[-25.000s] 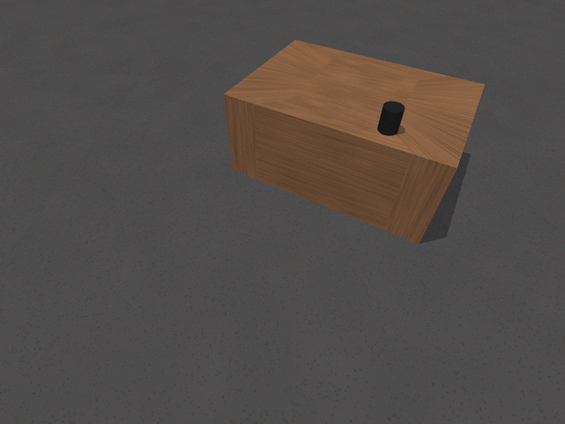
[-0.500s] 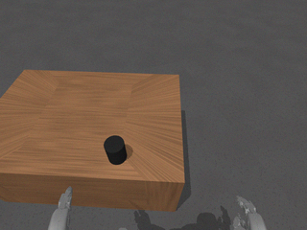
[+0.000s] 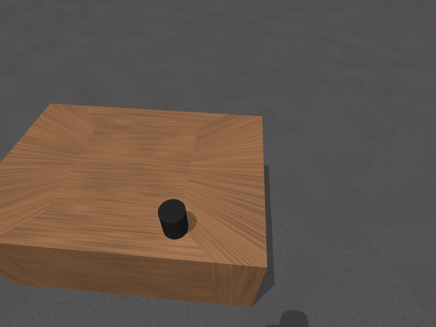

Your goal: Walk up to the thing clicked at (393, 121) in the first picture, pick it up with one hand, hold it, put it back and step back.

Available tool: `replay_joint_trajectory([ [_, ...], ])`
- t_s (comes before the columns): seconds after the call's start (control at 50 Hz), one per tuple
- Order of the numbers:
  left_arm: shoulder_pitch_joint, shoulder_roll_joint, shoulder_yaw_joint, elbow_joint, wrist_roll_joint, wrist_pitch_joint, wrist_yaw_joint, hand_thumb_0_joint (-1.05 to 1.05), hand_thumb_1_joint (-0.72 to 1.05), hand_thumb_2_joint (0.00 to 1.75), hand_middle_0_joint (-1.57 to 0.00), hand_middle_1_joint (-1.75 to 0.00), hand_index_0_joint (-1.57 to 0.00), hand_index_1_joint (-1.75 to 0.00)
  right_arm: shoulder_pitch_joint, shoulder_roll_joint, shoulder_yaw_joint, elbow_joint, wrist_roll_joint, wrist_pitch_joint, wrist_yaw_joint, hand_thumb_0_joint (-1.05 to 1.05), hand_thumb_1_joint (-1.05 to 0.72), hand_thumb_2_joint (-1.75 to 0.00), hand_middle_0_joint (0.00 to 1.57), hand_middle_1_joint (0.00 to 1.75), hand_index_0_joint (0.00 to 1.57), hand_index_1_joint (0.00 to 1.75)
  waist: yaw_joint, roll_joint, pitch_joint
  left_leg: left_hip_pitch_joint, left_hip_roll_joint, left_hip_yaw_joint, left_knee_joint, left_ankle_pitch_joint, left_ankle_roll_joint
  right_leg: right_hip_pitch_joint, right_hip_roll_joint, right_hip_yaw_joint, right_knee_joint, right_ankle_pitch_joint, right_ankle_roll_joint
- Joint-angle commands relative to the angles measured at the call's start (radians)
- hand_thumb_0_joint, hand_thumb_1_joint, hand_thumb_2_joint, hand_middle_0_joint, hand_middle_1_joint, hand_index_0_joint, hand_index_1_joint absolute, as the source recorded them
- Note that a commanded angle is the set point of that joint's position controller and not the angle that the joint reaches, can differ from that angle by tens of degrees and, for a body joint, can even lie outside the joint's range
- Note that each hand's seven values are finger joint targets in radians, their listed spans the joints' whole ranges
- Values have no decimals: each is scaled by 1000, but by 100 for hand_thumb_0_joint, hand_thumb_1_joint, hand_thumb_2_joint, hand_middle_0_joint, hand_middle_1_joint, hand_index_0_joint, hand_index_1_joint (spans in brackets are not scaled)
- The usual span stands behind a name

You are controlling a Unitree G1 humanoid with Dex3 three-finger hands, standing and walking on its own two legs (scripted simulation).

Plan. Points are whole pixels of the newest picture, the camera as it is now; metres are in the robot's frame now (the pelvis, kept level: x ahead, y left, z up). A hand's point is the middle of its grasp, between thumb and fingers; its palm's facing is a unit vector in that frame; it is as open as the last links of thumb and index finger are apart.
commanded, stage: stand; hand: left
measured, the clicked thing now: (173, 219) +0.47 +0.16 -0.25
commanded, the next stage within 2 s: none
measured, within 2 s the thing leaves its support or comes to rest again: neither
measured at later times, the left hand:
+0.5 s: hand out of the picture +0.03 +0.26 -0.14, palm faces -0.02 -0.94 -0.34, open 7.4 cm
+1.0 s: hand out of the picture +0.05 +0.26 -0.14, palm faces -0.02 -0.94 -0.34, open 7.4 cm
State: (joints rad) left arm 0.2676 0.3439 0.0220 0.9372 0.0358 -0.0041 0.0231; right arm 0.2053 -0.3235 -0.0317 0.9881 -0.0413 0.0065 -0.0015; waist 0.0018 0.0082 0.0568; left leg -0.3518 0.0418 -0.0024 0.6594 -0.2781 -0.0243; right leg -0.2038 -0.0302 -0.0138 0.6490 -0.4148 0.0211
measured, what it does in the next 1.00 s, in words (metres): stands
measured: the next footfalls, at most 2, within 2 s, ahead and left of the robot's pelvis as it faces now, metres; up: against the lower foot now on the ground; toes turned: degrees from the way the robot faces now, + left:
none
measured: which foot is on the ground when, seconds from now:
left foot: down 0.00-1.00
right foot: down 0.00-1.00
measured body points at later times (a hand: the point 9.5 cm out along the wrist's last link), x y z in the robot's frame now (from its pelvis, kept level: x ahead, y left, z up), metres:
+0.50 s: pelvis -0.01 +0.01 +0.02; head -0.01 +0.01 +0.47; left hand +0.03 +0.31 -0.12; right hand +0.05 -0.29 -0.12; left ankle +0.05 +0.14 -0.72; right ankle -0.04 -0.13 -0.72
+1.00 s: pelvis +0.00 +0.01 +0.02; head +0.01 +0.01 +0.47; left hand +0.05 +0.31 -0.12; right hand +0.06 -0.28 -0.12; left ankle +0.05 +0.14 -0.72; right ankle -0.04 -0.13 -0.72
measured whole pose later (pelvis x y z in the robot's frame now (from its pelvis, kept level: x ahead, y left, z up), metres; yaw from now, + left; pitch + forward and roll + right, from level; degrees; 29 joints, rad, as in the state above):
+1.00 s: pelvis +0.00 +0.01 +0.02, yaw +0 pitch -3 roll +0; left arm 0.15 0.33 0.01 1.16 0.02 -0.01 0.00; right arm 0.12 -0.33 -0.01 1.15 -0.02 0.00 0.00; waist 0.00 0.01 0.07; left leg -0.19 0.03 0.01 0.39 -0.14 -0.01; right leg -0.04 -0.04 -0.01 0.36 -0.26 0.04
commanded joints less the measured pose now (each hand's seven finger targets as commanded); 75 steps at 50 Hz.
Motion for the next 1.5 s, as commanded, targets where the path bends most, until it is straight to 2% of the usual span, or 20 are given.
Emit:
replay_joint_trajectory([
  [0.0,-30,189,39,-8,-9,-24,17,0,90,90,-20,-30,-20,-30,-46,-194,-32,-28,7,-35,-19,0,-90,-90,20,30,20,30,2,40,-84,156,78,-116,-191,222,71,-6,-50,60,-173,261,-56],
  [0.06,-42,193,31,38,-11,-23,16,0,90,90,-20,-30,-20,-30,-67,-197,-26,6,14,-31,-19,0,-90,-90,20,30,20,30,5,27,-65,172,74,-106,-215,191,62,15,-65,69,-234,252,-52],
  [0.1,-52,198,27,60,-11,-23,16,0,90,90,-20,-30,-20,-30,-68,-193,-22,26,17,-30,-21,0,-90,-90,20,30,20,30,4,4,-68,195,68,-89,-211,233,58,28,-76,76,-262,291,-49],
  [0.18,-78,195,21,98,-11,-21,10,0,90,90,-20,-30,-20,-30,-78,-196,-17,54,21,-27,-18,0,-90,-90,20,30,20,30,-2,9,-7,182,69,-98,-272,116,51,13,-73,69,-304,193,-44],
  [0.3,-105,195,21,133,-11,-25,6,0,90,90,-20,-30,-20,-30,-95,-198,-16,81,23,-27,-14,0,-90,-90,20,30,20,30,-2,6,-7,201,72,-98,-302,109,44,27,-81,73,-340,190,-38],
  [0.38,-117,197,22,152,-10,-19,3,0,90,90,-20,-30,-20,-30,-115,-201,-19,89,24,-23,-14,0,-90,-90,20,30,20,30,-4,5,15,196,71,-101,-329,47,38,8,-78,70,-365,126,-38],
  [0.46,-123,202,24,162,-10,-20,0,0,90,90,-20,-30,-20,-30,-108,-203,-20,99,23,-22,-12,0,-90,-90,20,30,20,30,-7,6,9,186,71,-101,-341,28,37,21,-77,70,-376,120,-36],
  [0.54,-116,194,22,168,-13,-22,-1,0,90,90,-20,-30,-20,-30,-127,-209,-20,100,24,-28,-12,0,-90,-90,20,30,20,30,3,18,-30,214,77,-99,-332,87,44,49,-87,73,-370,180,-36],
  [0.64,-130,200,22,172,-14,-21,0,0,90,90,-20,-30,-20,-30,-120,-210,-17,106,25,-30,-14,0,-90,-90,20,30,20,30,-4,3,-33,224,76,-89,-329,152,43,55,-92,73,-368,218,-32],
  [0.76,-121,198,24,184,-14,-14,-3,0,90,90,-20,-30,-20,-30,-115,-225,-15,113,28,-30,-15,0,-90,-90,20,30,20,30,-1,23,-21,198,84,-112,-373,78,41,64,-80,61,-348,197,-32],
  [0.78,-116,193,23,183,-14,-15,-3,0,90,90,-20,-30,-20,-30,-135,-222,-16,107,27,-30,-15,0,-90,-90,20,30,20,30,7,17,-35,222,83,-104,-355,103,45,63,-86,65,-357,214,-33],
  [0.86,-136,205,27,179,-16,-22,0,0,90,90,-20,-30,-20,-30,-114,-212,-12,112,28,-32,-14,0,-90,-90,20,30,20,30,-4,-17,-52,254,82,-84,-320,238,48,67,-98,71,-358,289,-30],
  [0.94,-137,196,25,178,-19,-20,-2,0,90,90,-20,-30,-20,-30,-117,-222,-13,112,29,-30,-14,0,-90,-90,20,30,20,30,-7,-7,-39,247,82,-82,-323,221,47,65,-97,70,-375,273,-25],
  [1.08,-147,203,31,166,-21,-18,-2,0,90,90,-20,-30,-20,-30,-124,-215,-11,109,28,-33,-16,0,-90,-90,20,30,20,30,-4,-4,-62,261,87,-74,-316,295,44,85,-99,65,-364,320,-25],
  [1.2,-144,202,32,166,-18,-17,-3,0,90,90,-20,-30,-20,-30,-129,-222,-12,109,31,-31,-14,0,-90,-90,20,30,20,30,-4,-5,-42,255,82,-79,-332,232,43,77,-97,65,-376,284,-26],
  [1.28,-153,202,32,159,-20,-19,-4,0,90,90,-20,-30,-20,-30,-136,-220,-12,106,31,-35,-14,0,-90,-90,20,30,20,30,-4,-3,-57,263,87,-76,-320,316,43,89,-102,62,-372,332,-26],
  [1.32,-146,203,32,159,-20,-17,-5,0,90,90,-20,-30,-20,-30,-138,-226,-13,106,31,-34,-15,0,-90,-90,20,30,20,30,-3,4,-57,271,88,-77,-322,267,44,83,-100,62,-379,299,-27],
  [1.4,-153,204,31,151,-19,-18,-6,0,90,90,-20,-30,-20,-30,-142,-225,-13,106,33,-33,-13,0,-90,-90,20,30,20,30,-6,-6,-55,266,86,-77,-327,265,42,78,-101,63,-388,301,-28],
  [1.44,-150,206,33,153,-19,-16,-8,0,90,90,-20,-30,-20,-30,-137,-227,-14,109,30,-32,-14,0,-90,-90,20,30,20,30,-7,6,-50,263,85,-77,-335,208,42,76,-101,67,-390,263,-32],
  [1.48,-149,204,32,151,-19,-17,-8,0,90,90,-20,-30,-20,-30,-140,-233,-15,110,33,-33,-12,0,-90,-90,20,30,20,30,-5,10,-59,262,86,-81,-339,228,43,85,-101,64,-387,282,-31],
])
